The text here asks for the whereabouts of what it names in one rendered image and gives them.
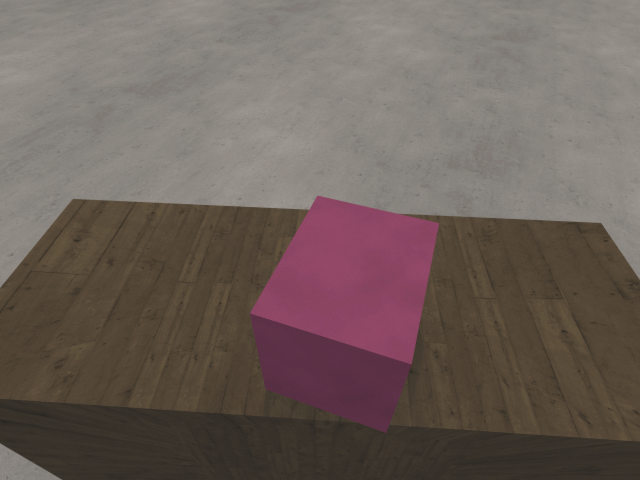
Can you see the carton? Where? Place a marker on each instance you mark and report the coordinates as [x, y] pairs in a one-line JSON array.
[[336, 325]]

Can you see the pedestal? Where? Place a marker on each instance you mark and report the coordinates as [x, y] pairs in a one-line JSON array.
[[127, 352]]

